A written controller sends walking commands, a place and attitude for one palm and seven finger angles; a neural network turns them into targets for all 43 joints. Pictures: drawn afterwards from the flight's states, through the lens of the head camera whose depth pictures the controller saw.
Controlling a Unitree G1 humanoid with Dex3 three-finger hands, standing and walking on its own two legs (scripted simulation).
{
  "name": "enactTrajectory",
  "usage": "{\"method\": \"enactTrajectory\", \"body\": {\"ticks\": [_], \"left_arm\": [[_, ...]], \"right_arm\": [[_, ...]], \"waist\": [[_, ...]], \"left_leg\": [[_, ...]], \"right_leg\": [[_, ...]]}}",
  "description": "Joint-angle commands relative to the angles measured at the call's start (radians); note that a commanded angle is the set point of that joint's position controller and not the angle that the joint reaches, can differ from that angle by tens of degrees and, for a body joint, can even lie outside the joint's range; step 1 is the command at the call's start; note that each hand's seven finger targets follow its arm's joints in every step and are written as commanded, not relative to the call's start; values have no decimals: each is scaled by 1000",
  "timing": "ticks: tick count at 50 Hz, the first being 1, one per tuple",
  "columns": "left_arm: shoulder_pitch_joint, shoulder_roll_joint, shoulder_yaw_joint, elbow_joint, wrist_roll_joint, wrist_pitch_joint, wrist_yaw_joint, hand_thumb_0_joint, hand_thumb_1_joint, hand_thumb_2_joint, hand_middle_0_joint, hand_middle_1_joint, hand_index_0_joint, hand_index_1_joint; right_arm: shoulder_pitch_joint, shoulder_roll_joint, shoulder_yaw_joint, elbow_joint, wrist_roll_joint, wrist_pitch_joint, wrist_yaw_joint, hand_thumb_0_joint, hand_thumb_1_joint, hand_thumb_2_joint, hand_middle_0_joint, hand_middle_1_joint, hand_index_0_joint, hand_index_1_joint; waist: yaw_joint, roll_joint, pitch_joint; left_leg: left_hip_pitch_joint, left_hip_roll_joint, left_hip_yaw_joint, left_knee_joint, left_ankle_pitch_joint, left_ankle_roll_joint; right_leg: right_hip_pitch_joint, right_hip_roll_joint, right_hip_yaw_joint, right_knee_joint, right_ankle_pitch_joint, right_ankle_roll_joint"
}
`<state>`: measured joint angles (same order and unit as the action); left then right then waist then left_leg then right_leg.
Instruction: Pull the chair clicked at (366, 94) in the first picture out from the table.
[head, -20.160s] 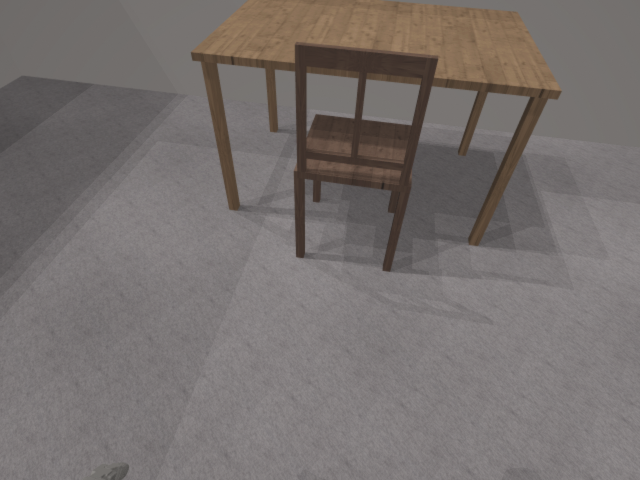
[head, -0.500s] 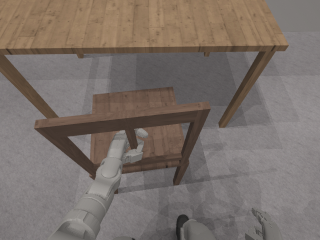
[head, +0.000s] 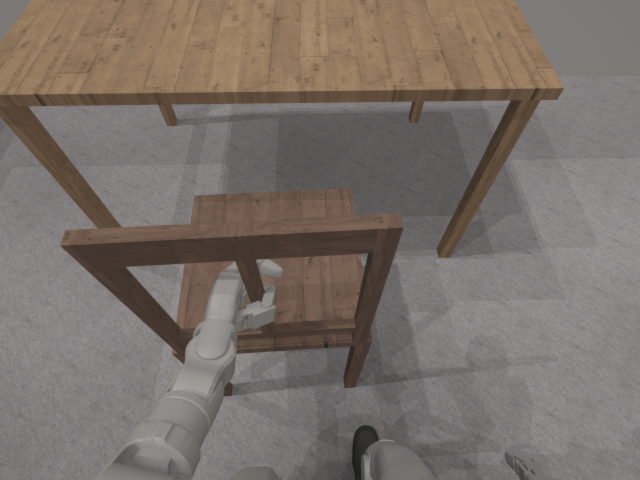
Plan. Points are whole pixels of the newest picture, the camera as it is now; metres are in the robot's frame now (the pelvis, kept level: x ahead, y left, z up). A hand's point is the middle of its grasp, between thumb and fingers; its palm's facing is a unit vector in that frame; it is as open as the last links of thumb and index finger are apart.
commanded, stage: step backward, pulling the chair out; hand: left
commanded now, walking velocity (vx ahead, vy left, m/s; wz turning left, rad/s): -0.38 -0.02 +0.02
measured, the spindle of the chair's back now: (258, 298) +0.37 +0.09 -0.09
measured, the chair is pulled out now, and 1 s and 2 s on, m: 0.22 0.35 0.56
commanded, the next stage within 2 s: stop walking, hand still on the chair in 1.82 s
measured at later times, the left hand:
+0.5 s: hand (256, 338) +0.30 +0.08 -0.05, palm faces -0.16 -0.98 -0.13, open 5.1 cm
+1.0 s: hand (252, 405) +0.21 +0.08 -0.05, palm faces -0.13 -0.98 -0.13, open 5.1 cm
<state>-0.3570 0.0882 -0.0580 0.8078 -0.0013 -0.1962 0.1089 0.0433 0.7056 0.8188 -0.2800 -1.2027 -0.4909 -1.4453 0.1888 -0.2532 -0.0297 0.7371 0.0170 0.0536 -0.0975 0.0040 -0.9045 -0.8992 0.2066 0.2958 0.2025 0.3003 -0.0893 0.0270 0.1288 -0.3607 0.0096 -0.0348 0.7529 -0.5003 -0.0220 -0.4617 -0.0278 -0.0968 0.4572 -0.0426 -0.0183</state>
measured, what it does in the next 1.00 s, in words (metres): walks backwards: right foot, then right foot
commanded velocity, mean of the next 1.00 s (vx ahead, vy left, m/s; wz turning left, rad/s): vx -0.38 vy -0.03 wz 0.02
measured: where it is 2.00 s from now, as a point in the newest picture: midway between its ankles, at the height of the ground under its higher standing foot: outside the picture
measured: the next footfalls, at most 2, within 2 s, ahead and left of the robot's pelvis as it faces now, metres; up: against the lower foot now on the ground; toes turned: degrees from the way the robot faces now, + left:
right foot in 0.20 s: +0.03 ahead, -0.13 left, +0.00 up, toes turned -2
right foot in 0.66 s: -0.05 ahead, -0.12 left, +0.00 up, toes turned -4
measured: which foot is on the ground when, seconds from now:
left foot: down 0.00-0.74, up 0.76-0.98, down 1.00-1.00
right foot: down 0.00-0.06, up 0.08-0.18, down 0.20-0.52, up 0.54-0.64, down 0.66-1.00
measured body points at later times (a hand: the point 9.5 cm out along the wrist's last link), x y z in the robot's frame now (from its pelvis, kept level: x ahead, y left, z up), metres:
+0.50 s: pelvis -0.05 +0.01 +0.01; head +0.05 +0.02 +0.45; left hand +0.30 +0.14 -0.04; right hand +0.09 -0.25 -0.11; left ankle -0.03 +0.13 -0.73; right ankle -0.01 -0.13 -0.73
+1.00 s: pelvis -0.13 +0.01 +0.01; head -0.04 +0.01 +0.45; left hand +0.21 +0.14 -0.04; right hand -0.02 -0.27 -0.11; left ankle -0.17 +0.14 -0.73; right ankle -0.09 -0.12 -0.73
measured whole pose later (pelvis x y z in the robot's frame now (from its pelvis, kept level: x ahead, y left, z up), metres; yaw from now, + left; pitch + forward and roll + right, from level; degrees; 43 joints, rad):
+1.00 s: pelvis -0.13 +0.01 +0.01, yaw +1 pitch +4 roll -2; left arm -0.34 0.10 -0.07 0.74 -0.01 -0.16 0.10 0.03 0.73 0.79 -0.25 -1.23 -0.49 -1.45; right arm 0.14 -0.28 -0.03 0.70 0.02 0.06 -0.12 0.00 -0.91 -0.90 0.21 0.30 0.20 0.30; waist -0.09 0.03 0.14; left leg -0.29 0.04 -0.05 0.58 -0.33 -0.02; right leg -0.38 -0.02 -0.08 0.50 -0.19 0.01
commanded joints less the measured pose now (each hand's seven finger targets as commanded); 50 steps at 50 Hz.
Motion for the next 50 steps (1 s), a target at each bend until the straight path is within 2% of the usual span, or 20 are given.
{"method": "enactTrajectory", "body": {"ticks": [1, 3, 5, 7, 10, 11, 13, 14, 18, 21, 23, 28, 34, 36, 37, 39, 42, 46, 48, 50], "left_arm": [[-100, 77, -22, -187, -17, -40, -9, 0, 900, 900, -500, -1450, -500, -1450], [-91, 60, -45, -257, -22, -40, -12, 0, 900, 900, -500, -1450, -500, -1450], [-136, 74, -42, -348, -9, -38, -19, 0, 900, 900, -500, -1450, -500, -1450], [-155, 79, -25, -337, -19, -26, -15, 0, 900, 900, -500, -1450, -500, -1450], [-208, 52, -48, -254, 2, -52, -16, 0, 900, 900, -500, -1450, -500, -1450], [-236, 63, -54, -226, 12, -70, -19, 0, 900, 900, -500, -1450, -500, -1450], [-267, 116, -25, -188, 12, -86, -20, 0, 900, 900, -500, -1450, -500, -1450], [-246, 137, 4, -150, 5, -77, -21, 0, 900, 900, -500, -1450, -500, -1450], [-185, 134, 13, -155, 4, -52, -27, 0, 900, 900, -500, -1450, -500, -1450], [-160, 112, -11, -244, -12, -50, -28, 0, 900, 900, -500, -1450, -500, -1450], [-132, 80, -26, -265, -16, -54, -31, 0, 900, 900, -500, -1450, -500, -1450], [-83, 76, -18, -382, 0, -52, -37, 0, 900, 900, -500, -1450, -500, -1450], [-125, 117, 4, -352, 9, -68, -26, 0, 900, 900, -500, -1450, -500, -1450], [-151, 171, 40, -340, 3, -81, -17, 0, 900, 900, -500, -1450, -500, -1450], [-130, 205, 62, -303, -9, -79, -14, 0, 900, 900, -500, -1450, -500, -1450], [-115, 179, 57, -245, -1, -64, -22, 0, 900, 900, -500, -1450, -500, -1450], [-108, 196, 76, -225, 5, -45, -15, 0, 900, 900, -500, -1450, -500, -1450], [-78, 138, 41, -205, -11, -24, -17, 0, 900, 900, -500, -1450, -500, -1450], [-76, 127, 20, -229, -20, -15, -16, 0, 900, 900, -500, -1450, -500, -1450], [-112, 97, -24, -302, -27, -17, -24, 0, 900, 900, -500, -1450, -500, -1450]], "right_arm": [[20, -97, -11, -133, 1, -21, -16, 0, -900, -900, 200, 300, 200, 300], [-1, -141, -26, -187, -4, 4, -21, 0, -900, -900, 200, 300, 200, 300], [-63, -90, -14, -205, -33, 1, -8, 0, -900, -900, 200, 300, 200, 300], [-29, -84, -26, -178, -27, -8, 0, 0, -900, -900, 200, 300, 200, 300], [49, -99, -44, -122, -16, -40, 16, 0, -900, -900, 200, 300, 200, 300], [58, -96, -40, -110, -16, -50, 13, 0, -900, -900, 200, 300, 200, 300], [68, -93, -31, -106, -7, -48, -6, 0, -900, -900, 200, 300, 200, 300], [43, -98, -37, -103, -2, -43, -17, 0, -900, -900, 200, 300, 200, 300], [-28, -84, -9, -122, -8, -29, -26, 0, -900, -900, 200, 300, 200, 300], [-32, -109, -20, -160, -9, -8, -35, 0, -900, -900, 200, 300, 200, 300], [-13, -113, -32, -182, -10, 7, -20, 0, -900, -900, 200, 300, 200, 300], [-46, -76, -26, -200, -43, -11, 16, 0, -900, -900, 200, 300, 200, 300], [-12, -83, -33, -158, -27, -46, 24, 0, -900, -900, 200, 300, 200, 300], [11, -75, -42, -155, -11, -44, 5, 0, -900, -900, 200, 300, 200, 300], [1, -83, -46, -155, 1, -45, -11, 0, -900, -900, 200, 300, 200, 300], [-83, -76, -25, -166, 0, -49, -16, 0, -900, -900, 200, 300, 200, 300], [-97, -78, -7, -136, -12, -52, -19, 0, -900, -900, 200, 300, 200, 300], [-54, -83, -6, -139, -5, -35, -27, 0, -900, -900, 200, 300, 200, 300], [-30, -99, -14, -146, -5, -20, -35, 0, -900, -900, 200, 300, 200, 300], [-21, -126, -28, -175, -7, -8, -37, 0, -900, -900, 200, 300, 200, 300]], "waist": [[34, -138, -385], [54, 136, -348], [74, 278, -290], [67, 175, -295], [42, 18, -402], [36, -6, -420], [27, -106, -456], [44, -167, -477], [64, -90, -424], [49, -99, -454], [45, -69, -440], [56, 220, -423], [42, 134, -422], [22, -79, -492], [32, -202, -495], [76, -190, -448], [78, -100, -397], [73, -186, -418], [63, -184, -425], [51, -100, -419]], "left_leg": [[85, 49, -19, -352, 146, 26], [-27, 230, -221, -448, 375, 125], [-122, 305, -224, -462, 520, 157], [30, 306, -203, -337, 778, 153], [290, 211, -112, -97, 1044, 58], [228, 167, -66, -57, 950, 23], [0, 72, 6, -5, 385, -20], [-59, 41, -13, 17, 159, -25], [-32, 63, -50, -129, 156, -9], [134, 133, -62, -277, 727, 28], [200, 191, -84, -276, 902, 67], [250, 309, -160, -311, 1035, 146], [310, 235, -90, -157, 982, 89], [185, 128, 26, -89, 650, 11], [66, 65, 49, 5, 287, -18], [-62, 16, -42, 169, 22, -5], [-76, 28, -78, 120, 36, -14], [-30, 27, -29, -119, 111, -17], [38, 60, -11, -262, 265, -11], [175, 150, -51, -363, 700, 28]], "right_leg": [[307, -163, 121, -79, -79, -4], [335, -16, 62, 165, -98, 44], [325, -18, 84, 352, -282, 14], [247, -11, 103, 264, -283, 1], [308, -45, 110, -58, 227, -22], [393, -90, 130, -59, 475, -40], [603, -220, 238, 19, 941, -102], [634, -275, 255, 28, 1004, -112], [519, -273, 212, 32, 681, -86], [444, -134, 115, 94, 492, 4], [365, -47, 96, 99, 274, 33], [198, 6, 82, 222, -361, 11], [279, -24, 104, -68, 58, 11], [432, -129, 173, -54, 491, -14], [497, -222, 236, -22, 726, -47], [462, -310, 261, -27, 745, -57], [447, -315, 225, -11, 617, -112], [523, -260, 194, 10, 616, -79], [525, -225, 165, 41, 572, -59], [413, -118, 98, 81, 399, 10]]}}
